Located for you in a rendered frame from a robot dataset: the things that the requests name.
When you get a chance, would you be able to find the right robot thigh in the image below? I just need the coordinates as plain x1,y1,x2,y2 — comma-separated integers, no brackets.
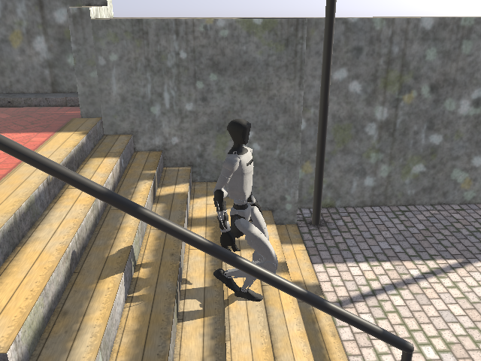
230,216,278,271

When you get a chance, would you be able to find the robot left forearm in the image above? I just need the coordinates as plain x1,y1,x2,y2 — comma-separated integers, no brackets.
247,192,256,205

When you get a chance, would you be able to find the right robot hand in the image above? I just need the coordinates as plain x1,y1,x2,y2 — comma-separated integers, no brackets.
220,231,241,252

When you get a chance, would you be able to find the right robot upper arm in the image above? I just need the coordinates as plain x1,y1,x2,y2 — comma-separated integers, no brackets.
213,155,240,198

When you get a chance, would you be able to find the robot right forearm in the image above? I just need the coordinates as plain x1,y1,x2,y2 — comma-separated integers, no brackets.
213,190,231,232

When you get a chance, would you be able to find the robot head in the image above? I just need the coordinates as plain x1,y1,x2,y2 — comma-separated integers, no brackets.
227,119,251,155

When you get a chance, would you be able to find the left robot hand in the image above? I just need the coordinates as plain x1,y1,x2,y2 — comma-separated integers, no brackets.
251,202,263,216

